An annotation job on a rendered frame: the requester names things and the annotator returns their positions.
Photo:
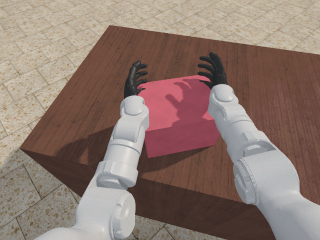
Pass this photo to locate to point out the carton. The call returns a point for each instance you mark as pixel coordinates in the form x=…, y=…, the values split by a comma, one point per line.
x=178, y=115

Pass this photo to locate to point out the robot left hand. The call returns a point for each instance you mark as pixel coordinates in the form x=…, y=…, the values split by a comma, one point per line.
x=130, y=88

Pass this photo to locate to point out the pedestal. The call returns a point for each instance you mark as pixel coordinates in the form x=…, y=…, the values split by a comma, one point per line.
x=193, y=189

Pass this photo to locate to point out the left robot upper arm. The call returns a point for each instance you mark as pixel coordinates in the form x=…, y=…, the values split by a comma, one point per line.
x=102, y=214

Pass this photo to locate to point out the robot right hand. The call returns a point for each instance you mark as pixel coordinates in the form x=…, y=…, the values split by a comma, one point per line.
x=217, y=75

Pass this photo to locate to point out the left robot forearm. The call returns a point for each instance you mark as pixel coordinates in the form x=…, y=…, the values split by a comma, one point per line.
x=118, y=170

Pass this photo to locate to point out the right robot forearm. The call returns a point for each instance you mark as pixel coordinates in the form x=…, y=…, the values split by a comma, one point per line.
x=235, y=126

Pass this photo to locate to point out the right robot upper arm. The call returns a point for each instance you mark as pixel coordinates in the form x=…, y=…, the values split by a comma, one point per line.
x=268, y=181

